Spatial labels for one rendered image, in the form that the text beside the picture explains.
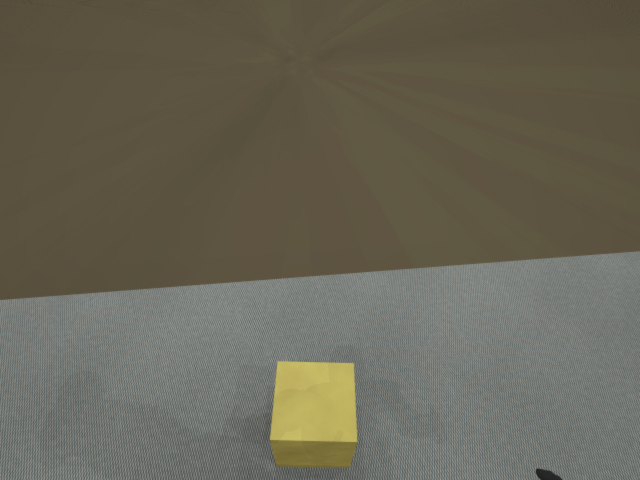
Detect carton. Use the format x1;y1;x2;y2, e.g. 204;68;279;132
270;361;357;468

